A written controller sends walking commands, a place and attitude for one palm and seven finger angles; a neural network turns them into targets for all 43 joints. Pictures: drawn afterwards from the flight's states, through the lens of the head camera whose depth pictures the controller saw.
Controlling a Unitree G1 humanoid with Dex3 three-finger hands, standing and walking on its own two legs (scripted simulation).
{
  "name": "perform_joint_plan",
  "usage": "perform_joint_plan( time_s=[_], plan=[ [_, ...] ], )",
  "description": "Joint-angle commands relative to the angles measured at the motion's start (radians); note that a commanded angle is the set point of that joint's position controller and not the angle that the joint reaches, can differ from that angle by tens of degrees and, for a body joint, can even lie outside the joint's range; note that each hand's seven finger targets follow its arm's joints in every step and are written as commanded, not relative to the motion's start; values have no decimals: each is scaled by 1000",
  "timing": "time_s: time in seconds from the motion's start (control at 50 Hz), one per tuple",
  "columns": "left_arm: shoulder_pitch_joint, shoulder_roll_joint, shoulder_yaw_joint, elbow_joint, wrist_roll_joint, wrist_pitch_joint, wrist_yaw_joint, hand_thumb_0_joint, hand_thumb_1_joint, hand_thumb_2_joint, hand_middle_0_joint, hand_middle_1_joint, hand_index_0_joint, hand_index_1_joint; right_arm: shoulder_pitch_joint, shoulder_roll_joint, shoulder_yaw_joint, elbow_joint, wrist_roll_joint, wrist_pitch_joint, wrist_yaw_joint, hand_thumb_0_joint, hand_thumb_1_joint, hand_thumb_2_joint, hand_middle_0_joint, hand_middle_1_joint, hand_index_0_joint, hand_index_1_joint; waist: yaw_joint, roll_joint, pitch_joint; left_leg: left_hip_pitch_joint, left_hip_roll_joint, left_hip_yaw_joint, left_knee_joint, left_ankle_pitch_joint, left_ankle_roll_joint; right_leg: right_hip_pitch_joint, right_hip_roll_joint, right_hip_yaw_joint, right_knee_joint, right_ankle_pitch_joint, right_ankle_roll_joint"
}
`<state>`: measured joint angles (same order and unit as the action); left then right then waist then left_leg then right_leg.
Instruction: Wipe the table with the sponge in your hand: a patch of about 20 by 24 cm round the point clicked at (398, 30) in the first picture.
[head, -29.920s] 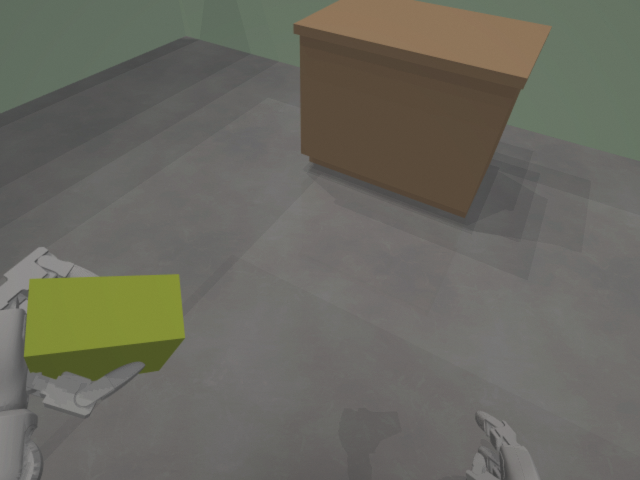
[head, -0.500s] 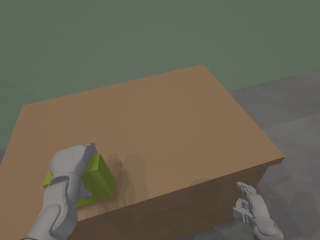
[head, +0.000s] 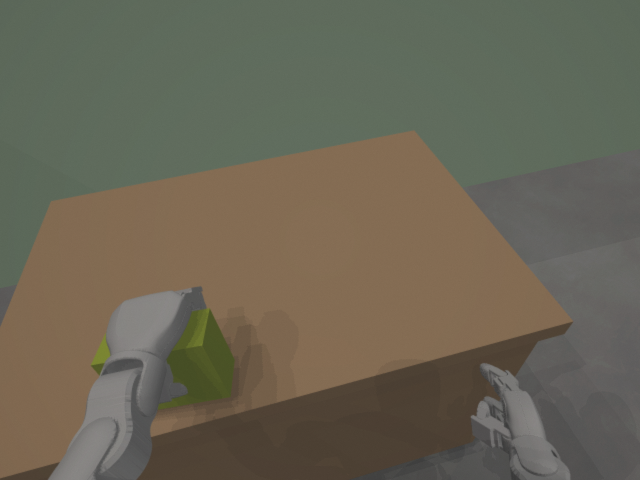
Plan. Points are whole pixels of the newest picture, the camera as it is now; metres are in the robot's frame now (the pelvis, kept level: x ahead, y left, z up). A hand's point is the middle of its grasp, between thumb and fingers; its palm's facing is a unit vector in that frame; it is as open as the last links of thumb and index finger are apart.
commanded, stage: lower the sponge onto the table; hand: left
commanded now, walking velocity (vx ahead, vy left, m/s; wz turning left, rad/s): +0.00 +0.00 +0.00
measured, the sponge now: (175, 370) +0.23 +0.25 +0.00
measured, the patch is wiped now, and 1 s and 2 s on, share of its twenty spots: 0.00 0.10 0.30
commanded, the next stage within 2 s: wipe forward along the first lane in 0.90 s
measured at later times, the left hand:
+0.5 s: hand (162, 348) +0.23 +0.26 +0.05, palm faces -0.03 -0.10 -0.99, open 10.1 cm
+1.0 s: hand (143, 345) +0.23 +0.29 +0.04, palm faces +0.00 -0.09 -1.00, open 10.1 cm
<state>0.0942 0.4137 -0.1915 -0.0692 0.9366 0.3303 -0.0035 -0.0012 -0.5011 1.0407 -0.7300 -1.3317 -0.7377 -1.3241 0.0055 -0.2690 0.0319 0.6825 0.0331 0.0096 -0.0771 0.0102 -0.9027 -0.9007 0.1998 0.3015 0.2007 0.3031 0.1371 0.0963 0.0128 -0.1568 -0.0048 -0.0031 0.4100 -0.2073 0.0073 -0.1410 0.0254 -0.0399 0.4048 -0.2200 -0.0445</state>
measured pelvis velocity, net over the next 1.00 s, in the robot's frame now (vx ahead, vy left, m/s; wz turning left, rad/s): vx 0.00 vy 0.01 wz -0.01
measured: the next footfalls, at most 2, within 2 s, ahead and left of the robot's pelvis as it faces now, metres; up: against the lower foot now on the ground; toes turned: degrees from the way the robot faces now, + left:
none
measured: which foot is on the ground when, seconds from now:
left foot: down 0.00-1.00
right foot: down 0.00-1.00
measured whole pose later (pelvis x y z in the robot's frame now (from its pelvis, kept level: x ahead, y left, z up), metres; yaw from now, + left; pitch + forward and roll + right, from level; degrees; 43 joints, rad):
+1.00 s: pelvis +0.00 +0.01 +0.00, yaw -1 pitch -1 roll +0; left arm 0.12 0.41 -0.08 0.04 0.96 0.29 0.16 0.00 -0.50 1.05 -0.73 -1.33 -0.74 -1.32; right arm 0.05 -0.26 0.00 0.71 0.04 0.01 -0.07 0.01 -0.90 -0.90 0.20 0.30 0.20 0.30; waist 0.13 0.08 -0.01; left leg -0.20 0.00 0.01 0.45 -0.23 0.01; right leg -0.18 0.03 -0.02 0.42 -0.23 -0.04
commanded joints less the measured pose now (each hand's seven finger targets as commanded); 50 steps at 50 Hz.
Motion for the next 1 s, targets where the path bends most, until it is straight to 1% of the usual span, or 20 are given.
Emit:
perform_joint_plan(
  time_s=[0.0,0.06,0.08,0.1,0.18,0.24,0.28,0.36,0.38,0.42,0.46,0.52,0.64,0.72,0.76,0.78,0.86,0.88,0.96,0.98],
  plan=[
    [-379,286,286,-226,109,-39,193,0,100,1300,-1200,-1600,-1200,-1600,-187,-70,-37,-136,-7,-68,-10,0,-900,-900,200,300,200,300,9,32,-251,126,-20,-87,-33,245,15,15,6,149,-77,144,-63],
    [-310,274,303,-162,46,59,213,0,100,1300,-1200,-1600,-1200,-1600,-232,-86,-37,-126,12,-51,13,0,-900,-900,200,300,200,300,21,-1,-214,96,-24,-83,-52,236,9,49,-1,172,-80,174,-60],
    [-276,189,235,-141,13,98,198,0,100,1300,-1200,-1600,-1200,-1600,-239,-77,-37,-137,18,-47,20,0,-900,-900,200,300,200,300,15,-37,-229,82,-21,-65,-50,234,14,73,-10,137,-72,192,-43],
    [-241,207,243,-103,-2,139,182,0,100,1300,-1200,-1600,-1200,-1600,-255,-87,-35,-131,24,-39,26,0,-900,-900,200,300,200,300,16,-78,-211,69,-22,-67,-50,233,11,70,-13,146,-72,205,-36],
    [-141,104,115,-94,-44,238,62,0,100,1300,-1200,-1600,-1200,-1600,-272,-100,-24,-166,38,-5,34,0,-900,-900,200,300,200,300,-17,-107,-175,27,-30,-58,-49,199,26,73,-18,113,-65,218,-18],
    [-162,157,124,-144,-21,209,4,0,100,1300,-1200,-1600,-1200,-1600,-257,-102,-17,-177,34,2,31,0,-900,-900,200,300,200,300,-32,-138,-192,26,-32,-66,-23,194,36,56,-21,123,-48,233,-12],
    [-203,180,138,-214,3,146,0,0,100,1300,-1200,-1600,-1200,-1600,-233,-94,-18,-190,21,-7,24,0,-900,-900,200,300,200,300,-32,-90,-229,44,-32,-66,-14,181,46,51,-16,115,-46,199,-19],
    [-365,335,279,-310,68,-30,84,0,100,1300,-1200,-1600,-1200,-1600,-192,-86,-30,-168,-9,-44,-9,0,-900,-900,200,300,200,300,-12,-22,-266,108,-31,-84,-3,183,41,18,-3,167,-63,150,-40],
    [-364,274,247,-292,83,-58,118,0,100,1300,-1200,-1600,-1200,-1600,-175,-68,-33,-168,-13,-56,-16,0,-900,-900,200,300,200,300,-9,16,-278,111,-33,-77,-3,195,40,16,-2,140,-60,136,-44],
    [-355,262,264,-218,96,-84,177,0,100,1300,-1200,-1600,-1200,-1600,-162,-74,-45,-142,-11,-69,-19,0,-900,-900,200,300,200,300,-10,19,-244,120,-25,-81,-9,207,27,-24,2,144,-75,131,-52],
    [-381,291,300,-166,84,-60,216,0,100,1300,-1200,-1600,-1200,-1600,-176,-84,-47,-127,1,-70,-20,0,-900,-900,200,300,200,300,-8,35,-213,107,-28,-82,-25,169,22,-32,5,169,-90,91,-58],
    [-314,218,249,-69,42,13,220,0,100,1300,-1200,-1600,-1200,-1600,-198,-89,-51,-120,18,-65,-9,0,-900,-900,200,300,200,300,-7,-15,-219,74,-26,-66,-37,173,17,2,-8,138,-81,117,-42],
    [-206,141,140,3,-10,147,97,0,100,1300,-1200,-1600,-1200,-1600,-231,-105,-37,-142,31,-28,10,0,-900,-900,200,300,200,300,-28,-128,-187,18,-33,-63,-36,167,28,29,-17,121,-66,177,-17],
    [-230,173,157,-45,12,90,54,0,100,1300,-1200,-1600,-1200,-1600,-203,-102,-33,-162,19,-29,9,0,-900,-900,200,300,200,300,-32,-139,-218,16,-35,-62,-16,153,41,22,-16,114,-51,171,-14],
    [-263,295,271,-116,33,16,80,0,100,1300,-1200,-1600,-1200,-1600,-182,-107,-41,-156,4,-38,0,0,-900,-900,200,300,200,300,-16,-98,-261,42,-36,-68,-2,172,42,34,-8,147,-40,200,-26],
    [-238,267,266,-140,42,-16,98,0,100,1300,-1200,-1600,-1200,-1600,-162,-90,-44,-167,-1,-43,-3,0,-900,-900,200,300,200,300,-7,-67,-306,47,-39,-60,7,202,45,64,-11,121,-24,233,-27],
    [-259,273,308,-167,69,-81,192,0,100,1300,-1200,-1600,-1200,-1600,-144,-88,-59,-150,-6,-64,-5,0,-900,-900,200,300,200,300,-4,17,-256,78,-28,-81,6,226,27,-17,4,151,-37,202,-49],
    [-232,208,260,-129,64,-73,205,0,100,1300,-1200,-1600,-1200,-1600,-139,-81,-63,-148,-2,-66,-5,0,-900,-900,200,300,200,300,-11,24,-243,71,-25,-68,8,217,27,-28,1,125,-39,185,-44],
    [-204,182,243,-50,26,-2,213,0,100,1300,-1200,-1600,-1200,-1600,-171,-100,-64,-132,16,-59,6,0,-900,-900,200,300,200,300,-17,-44,-197,40,-23,-69,-11,179,19,-39,0,139,-53,160,-39],
    [-193,132,187,-32,20,19,202,0,100,1300,-1200,-1600,-1200,-1600,-170,-95,-62,-138,20,-57,6,0,-900,-900,200,300,200,300,-23,-44,-197,29,-21,-62,-15,166,23,-36,-3,108,-52,139,-32]
  ],
)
